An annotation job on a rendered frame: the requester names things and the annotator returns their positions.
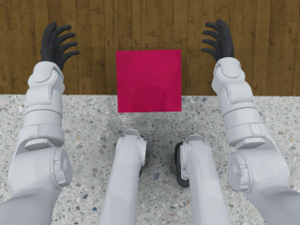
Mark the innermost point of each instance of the left robot upper arm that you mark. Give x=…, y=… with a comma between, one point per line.
x=36, y=179

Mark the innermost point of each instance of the right robot upper arm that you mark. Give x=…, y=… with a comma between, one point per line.
x=263, y=176

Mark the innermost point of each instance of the left robot shin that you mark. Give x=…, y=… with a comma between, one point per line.
x=128, y=132

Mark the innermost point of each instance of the carton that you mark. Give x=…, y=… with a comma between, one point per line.
x=149, y=81

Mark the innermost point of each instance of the robot left thigh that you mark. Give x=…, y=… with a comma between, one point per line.
x=121, y=198

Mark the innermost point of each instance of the robot left forearm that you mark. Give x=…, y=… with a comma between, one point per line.
x=43, y=111

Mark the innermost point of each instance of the left robot hand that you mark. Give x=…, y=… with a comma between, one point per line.
x=51, y=48

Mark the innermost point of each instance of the robot right forearm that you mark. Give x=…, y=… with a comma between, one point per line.
x=244, y=126

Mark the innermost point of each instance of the right robot hand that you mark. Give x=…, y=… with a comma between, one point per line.
x=224, y=44

